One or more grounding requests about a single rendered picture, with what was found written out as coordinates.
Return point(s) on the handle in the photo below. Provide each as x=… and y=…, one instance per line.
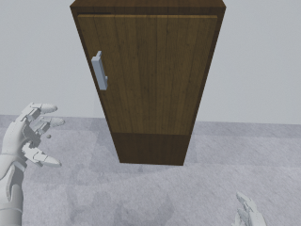
x=99, y=71

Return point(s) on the left robot hand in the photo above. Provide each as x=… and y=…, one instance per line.
x=19, y=132

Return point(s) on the robot left forearm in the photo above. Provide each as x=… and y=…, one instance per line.
x=12, y=169

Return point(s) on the cupboard door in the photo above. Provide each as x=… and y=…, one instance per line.
x=154, y=64

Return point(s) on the right robot hand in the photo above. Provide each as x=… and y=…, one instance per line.
x=251, y=217

